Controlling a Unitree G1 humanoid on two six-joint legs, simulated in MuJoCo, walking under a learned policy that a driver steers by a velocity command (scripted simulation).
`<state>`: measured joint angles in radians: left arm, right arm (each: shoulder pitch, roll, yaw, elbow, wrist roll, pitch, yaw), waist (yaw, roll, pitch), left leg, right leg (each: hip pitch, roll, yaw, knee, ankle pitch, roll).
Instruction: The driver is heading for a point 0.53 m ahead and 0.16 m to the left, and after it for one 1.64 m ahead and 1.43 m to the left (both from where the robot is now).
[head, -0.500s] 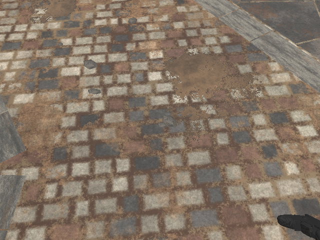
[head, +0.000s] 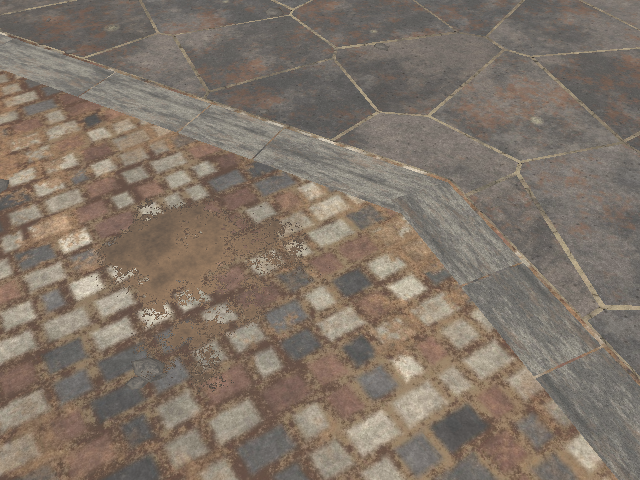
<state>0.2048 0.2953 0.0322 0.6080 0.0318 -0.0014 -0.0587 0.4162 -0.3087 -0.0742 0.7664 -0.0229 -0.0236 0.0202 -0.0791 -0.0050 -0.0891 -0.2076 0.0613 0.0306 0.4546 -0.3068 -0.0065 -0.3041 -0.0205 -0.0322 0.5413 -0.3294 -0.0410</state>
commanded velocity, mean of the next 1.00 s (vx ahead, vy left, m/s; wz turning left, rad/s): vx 0.95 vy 0.00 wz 0.77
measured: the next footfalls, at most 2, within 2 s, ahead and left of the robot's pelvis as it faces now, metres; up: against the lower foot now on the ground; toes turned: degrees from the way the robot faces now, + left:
left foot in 0.46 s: +0.42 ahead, +0.10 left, +0.00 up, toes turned +23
right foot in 0.88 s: +0.89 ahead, +0.17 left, +0.00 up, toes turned +45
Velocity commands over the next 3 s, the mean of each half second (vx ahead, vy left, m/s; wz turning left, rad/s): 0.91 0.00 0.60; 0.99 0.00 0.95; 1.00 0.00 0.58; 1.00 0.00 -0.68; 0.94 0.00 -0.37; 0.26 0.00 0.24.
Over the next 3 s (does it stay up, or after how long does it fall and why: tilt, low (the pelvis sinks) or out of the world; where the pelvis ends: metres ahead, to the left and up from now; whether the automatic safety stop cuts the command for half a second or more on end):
stays up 1.72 1.54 -0.01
